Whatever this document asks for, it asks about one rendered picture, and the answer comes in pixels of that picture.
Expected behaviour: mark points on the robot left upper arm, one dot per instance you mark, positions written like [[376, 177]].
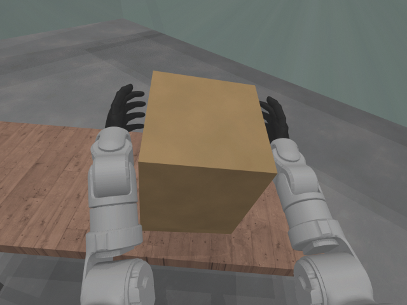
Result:
[[121, 282]]

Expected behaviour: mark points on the right robot hand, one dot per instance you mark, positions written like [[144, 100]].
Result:
[[276, 127]]

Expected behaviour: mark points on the table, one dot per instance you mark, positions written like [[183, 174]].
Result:
[[44, 209]]

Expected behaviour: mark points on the robot left forearm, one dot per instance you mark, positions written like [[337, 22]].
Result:
[[112, 197]]

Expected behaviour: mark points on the carton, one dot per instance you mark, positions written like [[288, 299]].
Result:
[[205, 155]]

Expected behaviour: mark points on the left robot hand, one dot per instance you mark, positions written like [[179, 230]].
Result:
[[118, 116]]

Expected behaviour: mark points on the robot right upper arm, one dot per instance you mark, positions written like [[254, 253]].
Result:
[[332, 279]]

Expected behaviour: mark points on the robot right forearm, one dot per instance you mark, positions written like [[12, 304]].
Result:
[[311, 226]]

